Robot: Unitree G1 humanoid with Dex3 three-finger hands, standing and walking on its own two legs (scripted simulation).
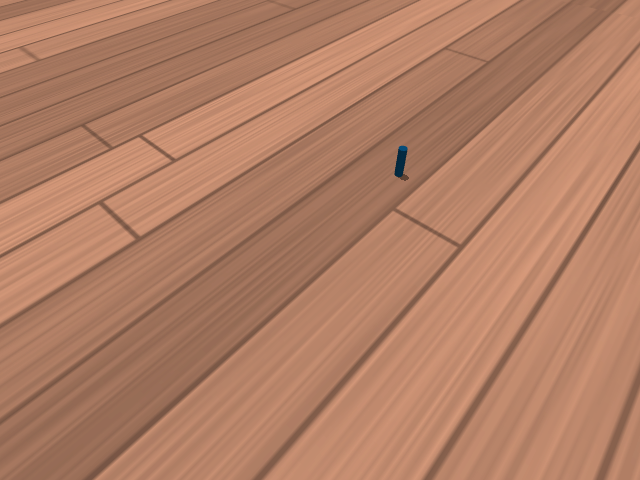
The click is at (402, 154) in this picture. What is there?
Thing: slim round
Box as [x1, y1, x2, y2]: [394, 146, 407, 176]
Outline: 405,146 400,146 398,149 394,173 396,176 402,175 407,149
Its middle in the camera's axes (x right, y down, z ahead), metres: +0.39 -0.39 +1.89
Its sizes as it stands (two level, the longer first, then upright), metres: 0.042 0.042 0.156
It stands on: the floor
